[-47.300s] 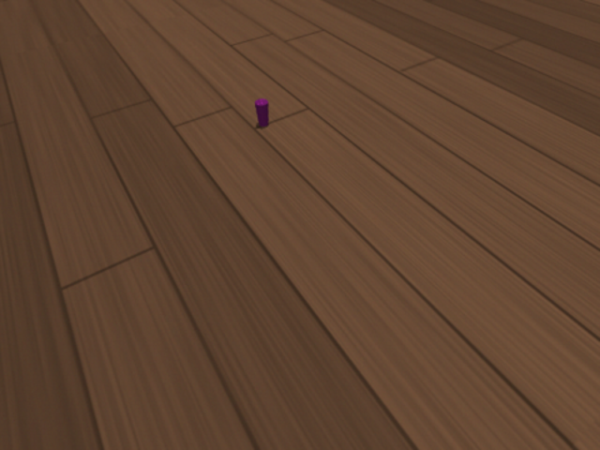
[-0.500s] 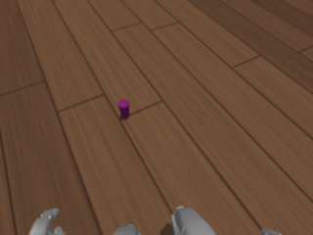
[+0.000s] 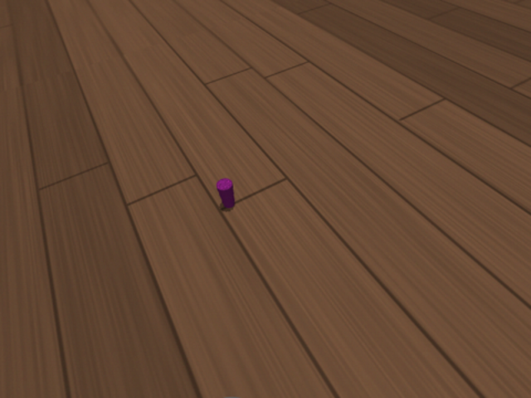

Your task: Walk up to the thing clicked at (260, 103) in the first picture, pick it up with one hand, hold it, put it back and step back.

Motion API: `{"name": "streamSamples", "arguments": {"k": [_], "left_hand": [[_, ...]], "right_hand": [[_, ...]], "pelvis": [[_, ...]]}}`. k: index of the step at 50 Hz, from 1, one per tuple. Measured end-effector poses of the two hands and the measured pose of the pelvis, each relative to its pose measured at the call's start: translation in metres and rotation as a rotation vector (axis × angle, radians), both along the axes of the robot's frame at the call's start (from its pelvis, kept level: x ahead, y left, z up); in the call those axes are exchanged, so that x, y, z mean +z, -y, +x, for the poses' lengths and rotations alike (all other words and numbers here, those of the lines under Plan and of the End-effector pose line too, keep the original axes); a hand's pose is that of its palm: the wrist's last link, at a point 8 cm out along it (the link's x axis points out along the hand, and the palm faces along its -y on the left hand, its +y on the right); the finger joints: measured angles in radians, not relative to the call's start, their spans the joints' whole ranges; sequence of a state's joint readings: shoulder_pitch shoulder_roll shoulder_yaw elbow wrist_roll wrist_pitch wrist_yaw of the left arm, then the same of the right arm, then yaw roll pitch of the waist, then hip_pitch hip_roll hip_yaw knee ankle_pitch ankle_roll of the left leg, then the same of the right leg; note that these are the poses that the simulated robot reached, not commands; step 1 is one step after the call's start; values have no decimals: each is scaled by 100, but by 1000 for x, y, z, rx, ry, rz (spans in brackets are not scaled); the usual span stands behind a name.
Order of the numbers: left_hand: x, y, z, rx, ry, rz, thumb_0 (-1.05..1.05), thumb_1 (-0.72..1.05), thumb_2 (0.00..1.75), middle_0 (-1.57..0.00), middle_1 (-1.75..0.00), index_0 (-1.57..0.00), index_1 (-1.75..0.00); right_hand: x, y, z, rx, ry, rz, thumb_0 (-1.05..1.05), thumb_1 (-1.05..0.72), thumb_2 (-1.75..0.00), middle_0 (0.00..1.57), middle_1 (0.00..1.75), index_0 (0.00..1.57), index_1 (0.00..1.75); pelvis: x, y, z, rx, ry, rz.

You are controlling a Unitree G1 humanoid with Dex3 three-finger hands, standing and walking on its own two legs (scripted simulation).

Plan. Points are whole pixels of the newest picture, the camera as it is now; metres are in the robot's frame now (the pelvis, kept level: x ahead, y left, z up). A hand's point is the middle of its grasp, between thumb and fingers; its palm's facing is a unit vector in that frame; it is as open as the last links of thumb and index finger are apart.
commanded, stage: step back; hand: left
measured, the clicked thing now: (226, 194) +1.08 +0.27 -0.69
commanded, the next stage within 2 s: stand in 0.86 s
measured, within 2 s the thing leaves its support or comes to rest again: neither
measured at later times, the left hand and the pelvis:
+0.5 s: hand out of the picture +0.11 +0.25 -0.14, palm faces +0.03 -0.92 -0.39, open 7.4 cm; pelvis +0.02 -0.02 +0.00, yaw +2 degrees
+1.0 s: hand out of the picture +0.15 +0.28 -0.14, palm faces +0.04 -0.94 -0.35, open 7.4 cm; pelvis +0.06 +0.02 +0.01, yaw +2 degrees
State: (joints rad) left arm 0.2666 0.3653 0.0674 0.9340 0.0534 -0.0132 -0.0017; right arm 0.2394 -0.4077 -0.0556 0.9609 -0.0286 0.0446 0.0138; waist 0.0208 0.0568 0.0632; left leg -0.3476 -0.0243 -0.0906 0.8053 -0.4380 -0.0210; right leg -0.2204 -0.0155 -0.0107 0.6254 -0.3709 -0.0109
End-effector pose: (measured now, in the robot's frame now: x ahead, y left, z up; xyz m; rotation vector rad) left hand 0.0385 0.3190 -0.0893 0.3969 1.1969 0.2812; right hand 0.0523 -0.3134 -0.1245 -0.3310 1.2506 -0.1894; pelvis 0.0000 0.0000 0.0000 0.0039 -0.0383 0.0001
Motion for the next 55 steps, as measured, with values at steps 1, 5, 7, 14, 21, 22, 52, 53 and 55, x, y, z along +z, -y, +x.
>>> {"name": "streamSamples", "arguments": {"k": [1, 5, 7, 14, 21, 22, 52, 53, 55], "left_hand": [[-1, -4, 1, 3, 13, -1, 1, 90, 90, -21, -30, -20, -30], [-9, -17, 5, 4, 25, -13, 1, 90, 90, -20, -30, -20, -30], [-11, -17, 8, 3, 9, -27, 1, 90, 90, -20, -30, -20, -30], [-7, -7, 38, -35, 52, -59, 1, 90, 90, -20, -30, -20, -30], [-13, 19, 57, -29, 87, -40, 0, 90, 90, -20, -30, -20, -30], [-12, 22, 57, -25, 89, -43, 0, 90, 90, -20, -30, -20, -30], [-16, -3, 99, 15, 30, -107, 1, 90, 90, -20, -30, -20, -30], [-15, -1, 99, 12, 29, -110, 0, 90, 90, -20, -30, -20, -30], [-14, 4, 98, 7, 25, -116, 0, 90, 90, -20, -30, -20, -30]], "right_hand": [[-1, -3, -5, 8, -21, 0, 0, -91, -90, 20, 30, 20, 30], [4, -17, -14, 12, -35, -1, 1, -91, -90, 20, 30, 21, 30], [9, -22, -15, 4, 0, 2, 1, -91, -90, 20, 30, 21, 30], [24, -14, -13, -15, 38, -15, 0, -90, -90, 21, 30, 21, 30], [5, 11, 15, -18, 34, -18, 0, -91, -90, 20, 30, 21, 30], [3, 11, 20, -12, 33, -16, 0, -91, -90, 20, 30, 21, 30], [27, -47, 122, 70, 107, 12, 0, -91, -90, 20, 30, 21, 30], [28, -46, 124, 70, 114, 14, 0, -91, -90, 20, 30, 21, 30], [30, -45, 127, 70, 124, 18, 0, -91, -90, 20, 30, 21, 30]], "pelvis": [[-1, -2, -1, 14, -3, -4], [-2, -10, -5, 8, 10, 42], [1, -13, -4, 9, 9, 27], [8, -5, 4, 7, 14, 5], [-4, 15, 17, 18, 24, -24], [-4, 16, 19, 21, 21, -20], [13, -18, 59, 37, 4, -8], [14, -17, 59, 37, 5, -7], [16, -16, 59, 36, 6, -6]]}}
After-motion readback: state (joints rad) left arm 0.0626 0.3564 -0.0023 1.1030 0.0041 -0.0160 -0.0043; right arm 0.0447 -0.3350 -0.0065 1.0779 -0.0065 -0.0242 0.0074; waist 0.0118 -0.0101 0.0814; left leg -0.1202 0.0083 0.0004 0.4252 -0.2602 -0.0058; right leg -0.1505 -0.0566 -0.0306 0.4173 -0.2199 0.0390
